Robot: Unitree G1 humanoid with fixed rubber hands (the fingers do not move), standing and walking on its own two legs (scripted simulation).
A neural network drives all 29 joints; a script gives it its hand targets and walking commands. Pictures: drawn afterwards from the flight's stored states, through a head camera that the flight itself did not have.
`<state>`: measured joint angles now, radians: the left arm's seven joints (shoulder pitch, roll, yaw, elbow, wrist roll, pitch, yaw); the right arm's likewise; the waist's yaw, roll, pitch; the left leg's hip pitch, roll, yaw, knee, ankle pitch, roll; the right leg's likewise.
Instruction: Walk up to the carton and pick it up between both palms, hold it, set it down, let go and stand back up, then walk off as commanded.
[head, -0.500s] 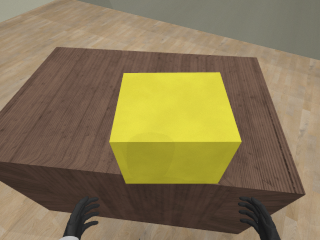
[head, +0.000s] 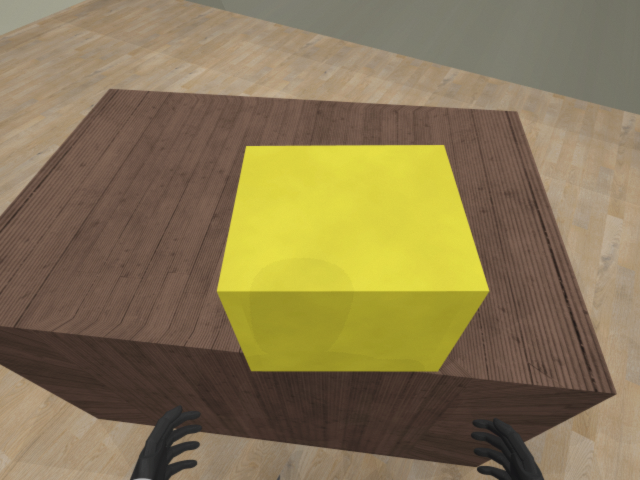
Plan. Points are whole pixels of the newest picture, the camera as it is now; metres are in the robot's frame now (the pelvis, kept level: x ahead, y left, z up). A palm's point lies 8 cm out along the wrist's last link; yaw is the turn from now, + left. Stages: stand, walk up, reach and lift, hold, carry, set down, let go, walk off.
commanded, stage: let go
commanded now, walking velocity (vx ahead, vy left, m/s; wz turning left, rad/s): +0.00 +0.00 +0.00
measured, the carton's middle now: (344, 261) +0.41 -0.01 +0.01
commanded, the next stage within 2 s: stand in 0.44 s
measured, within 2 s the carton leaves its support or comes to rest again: neither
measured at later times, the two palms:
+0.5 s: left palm out of the picture +0.14 +0.23 -0.08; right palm out of the picture +0.13 -0.24 -0.09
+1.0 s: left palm out of the picture +0.06 +0.26 -0.12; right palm out of the picture +0.08 -0.29 -0.10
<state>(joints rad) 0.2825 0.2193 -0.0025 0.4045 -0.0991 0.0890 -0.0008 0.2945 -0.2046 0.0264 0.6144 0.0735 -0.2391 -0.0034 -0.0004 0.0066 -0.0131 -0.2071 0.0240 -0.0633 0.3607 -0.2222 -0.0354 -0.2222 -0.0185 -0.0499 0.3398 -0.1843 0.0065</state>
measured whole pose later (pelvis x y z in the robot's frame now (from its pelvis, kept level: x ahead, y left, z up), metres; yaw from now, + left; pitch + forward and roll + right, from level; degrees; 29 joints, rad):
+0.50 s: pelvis +0.00 +0.00 +0.00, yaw +0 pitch +3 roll -1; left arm 0.27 0.23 0.00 0.45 -0.01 0.07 0.00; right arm 0.24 -0.22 0.01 0.72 0.01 -0.22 0.00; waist 0.00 0.01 -0.01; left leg -0.21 0.02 -0.06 0.39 -0.24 -0.03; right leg -0.22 -0.02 -0.05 0.37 -0.20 0.01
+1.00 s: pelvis -0.03 +0.00 -0.01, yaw +0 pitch -1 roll -1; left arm 0.27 0.28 0.00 0.79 0.02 -0.01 0.00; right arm 0.24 -0.36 0.01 0.78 0.00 -0.03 0.01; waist 0.00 0.00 -0.01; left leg -0.21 0.02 -0.06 0.49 -0.26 -0.03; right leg -0.22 -0.02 -0.05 0.46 -0.22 0.01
